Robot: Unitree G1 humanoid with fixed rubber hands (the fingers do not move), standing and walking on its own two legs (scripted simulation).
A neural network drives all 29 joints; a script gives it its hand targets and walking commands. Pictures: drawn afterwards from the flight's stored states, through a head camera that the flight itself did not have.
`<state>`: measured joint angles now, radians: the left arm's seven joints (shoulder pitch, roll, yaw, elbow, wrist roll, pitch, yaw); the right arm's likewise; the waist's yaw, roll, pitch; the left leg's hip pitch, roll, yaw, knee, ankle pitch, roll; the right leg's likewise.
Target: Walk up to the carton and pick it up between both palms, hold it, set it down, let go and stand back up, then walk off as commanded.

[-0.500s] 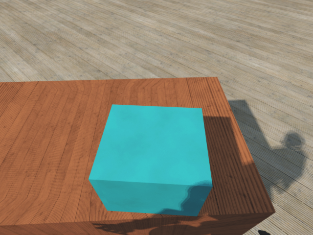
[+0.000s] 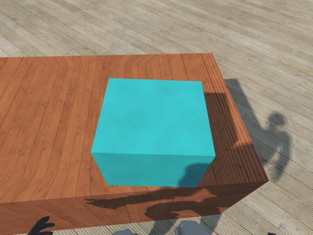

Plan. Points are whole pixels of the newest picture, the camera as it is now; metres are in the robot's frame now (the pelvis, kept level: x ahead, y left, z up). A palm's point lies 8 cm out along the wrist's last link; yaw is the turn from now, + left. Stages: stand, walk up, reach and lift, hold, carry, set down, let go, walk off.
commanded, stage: walk up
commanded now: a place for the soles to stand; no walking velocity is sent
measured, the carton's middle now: (153, 134) +0.42 -0.01 -0.06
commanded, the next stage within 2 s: stand in 0.82 s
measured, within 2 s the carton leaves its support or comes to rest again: neither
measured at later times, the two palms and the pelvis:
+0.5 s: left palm out of the picture +0.09 +0.29 -0.10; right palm out of the picture +0.07 -0.30 -0.10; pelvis +0.00 +0.00 +0.01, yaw -3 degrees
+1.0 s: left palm out of the picture +0.09 +0.31 -0.10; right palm out of the picture +0.06 -0.29 -0.10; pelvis +0.00 +0.01 +0.02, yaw -4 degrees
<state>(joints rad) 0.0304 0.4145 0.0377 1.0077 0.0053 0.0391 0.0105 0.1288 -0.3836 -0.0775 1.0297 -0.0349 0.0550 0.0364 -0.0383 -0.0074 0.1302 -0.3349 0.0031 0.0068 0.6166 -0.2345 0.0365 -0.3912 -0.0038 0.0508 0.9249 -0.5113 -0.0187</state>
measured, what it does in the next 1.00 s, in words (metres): steps on the spot: right foot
